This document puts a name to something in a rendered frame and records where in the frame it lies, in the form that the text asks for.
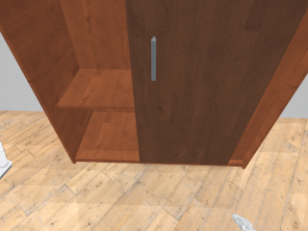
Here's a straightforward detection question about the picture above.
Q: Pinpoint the right robot hand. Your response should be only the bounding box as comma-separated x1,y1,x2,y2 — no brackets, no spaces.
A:
232,214,257,231

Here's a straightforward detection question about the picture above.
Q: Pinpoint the handle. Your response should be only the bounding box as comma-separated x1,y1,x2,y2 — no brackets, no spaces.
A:
151,37,157,81

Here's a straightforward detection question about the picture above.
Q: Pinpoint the left robot hand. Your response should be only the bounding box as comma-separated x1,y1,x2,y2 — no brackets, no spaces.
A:
0,142,13,180

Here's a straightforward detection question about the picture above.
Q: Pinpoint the wardrobe door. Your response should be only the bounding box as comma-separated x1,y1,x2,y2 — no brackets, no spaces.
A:
230,9,308,160
124,0,308,166

